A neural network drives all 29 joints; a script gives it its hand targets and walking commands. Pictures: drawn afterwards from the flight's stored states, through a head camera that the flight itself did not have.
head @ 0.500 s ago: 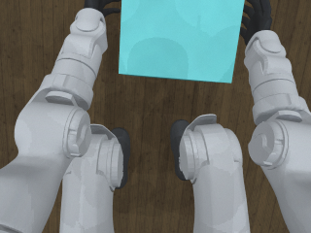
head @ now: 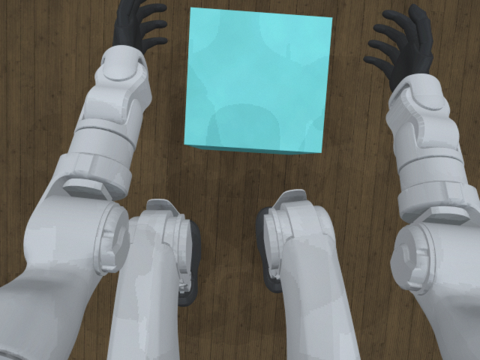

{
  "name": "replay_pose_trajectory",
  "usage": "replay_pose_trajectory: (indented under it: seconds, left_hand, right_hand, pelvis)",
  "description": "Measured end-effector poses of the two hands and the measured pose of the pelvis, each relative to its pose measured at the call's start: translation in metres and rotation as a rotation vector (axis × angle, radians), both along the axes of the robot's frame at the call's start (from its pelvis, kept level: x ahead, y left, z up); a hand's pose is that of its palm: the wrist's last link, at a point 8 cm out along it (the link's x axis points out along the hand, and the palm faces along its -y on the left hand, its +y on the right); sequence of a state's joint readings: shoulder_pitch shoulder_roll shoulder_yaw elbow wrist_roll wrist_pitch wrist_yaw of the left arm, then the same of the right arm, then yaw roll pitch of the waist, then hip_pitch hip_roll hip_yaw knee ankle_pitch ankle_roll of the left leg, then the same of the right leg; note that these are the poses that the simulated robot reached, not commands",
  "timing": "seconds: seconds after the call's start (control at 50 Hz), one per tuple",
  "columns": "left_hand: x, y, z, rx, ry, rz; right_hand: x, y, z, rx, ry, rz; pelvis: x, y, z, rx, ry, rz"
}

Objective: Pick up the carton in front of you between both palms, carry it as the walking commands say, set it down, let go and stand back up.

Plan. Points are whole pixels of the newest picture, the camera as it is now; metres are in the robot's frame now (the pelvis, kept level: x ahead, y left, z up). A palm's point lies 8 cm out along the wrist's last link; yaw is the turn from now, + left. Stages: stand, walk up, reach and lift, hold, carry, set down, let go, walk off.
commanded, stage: set down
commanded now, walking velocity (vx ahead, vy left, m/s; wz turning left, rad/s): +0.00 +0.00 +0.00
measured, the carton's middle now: (252, 98) +0.49 -0.07 -0.29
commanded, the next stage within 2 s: let go in 0.74 s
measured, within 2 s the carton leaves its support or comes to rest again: neither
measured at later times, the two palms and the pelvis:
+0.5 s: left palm out of the picture +0.54 +0.11 +0.02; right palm out of the picture +0.48 -0.28 +0.03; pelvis +0.02 +0.00 +0.13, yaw +0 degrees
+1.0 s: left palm out of the picture +0.48 +0.14 +0.15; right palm out of the picture +0.44 -0.27 +0.15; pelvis +0.06 -0.01 +0.27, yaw +0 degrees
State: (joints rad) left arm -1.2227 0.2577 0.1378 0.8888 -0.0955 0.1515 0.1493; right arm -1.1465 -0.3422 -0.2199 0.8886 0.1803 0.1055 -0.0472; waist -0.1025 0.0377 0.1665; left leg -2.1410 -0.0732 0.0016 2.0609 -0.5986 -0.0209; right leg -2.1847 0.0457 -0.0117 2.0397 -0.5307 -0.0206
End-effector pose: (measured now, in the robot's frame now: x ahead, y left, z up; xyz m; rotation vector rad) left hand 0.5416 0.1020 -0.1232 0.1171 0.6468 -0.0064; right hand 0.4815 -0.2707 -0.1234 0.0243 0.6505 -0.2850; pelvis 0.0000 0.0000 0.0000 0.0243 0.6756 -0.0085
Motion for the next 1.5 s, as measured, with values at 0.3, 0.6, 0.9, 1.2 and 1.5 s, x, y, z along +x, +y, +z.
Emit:
replay_pose_trajectory:
  seconds: [0.3,0.6,0.9,1.2,1.5]
  left_hand:
    - [0.003,0.011,0.085,0.001,-0.012,0.009]
    - [0.002,0.013,0.18,0.001,-0.009,-0.006]
    - [-0.019,0.022,0.255,0.053,0.025,0.003]
    - [-0.113,0.057,0.324,0.098,0.101,0.026]
    - [-0.202,0.111,0.391,0.087,0.118,0.027]
  right_hand:
    - [0.001,-0.001,0.088,-0.015,-0.01,0.012]
    - [-0.001,-0.01,0.186,-0.006,-0.014,0.017]
    - [-0.013,-0.006,0.259,-0.04,0.031,0.09]
    - [-0.094,-0.007,0.334,-0.085,0.141,0.199]
    - [-0.183,0.03,0.406,-0.083,0.154,0.199]
  pelvis:
    - [0.01,0.0,0.072,0.005,0.114,0.002]
    - [0.028,0.003,0.159,-0.004,0.118,-0.004]
    - [0.049,-0.003,0.238,-0.003,0.074,-0.002]
    - [0.096,-0.016,0.309,-0.005,-0.159,-0.008]
    - [0.128,-0.001,0.355,-0.029,-0.475,-0.01]
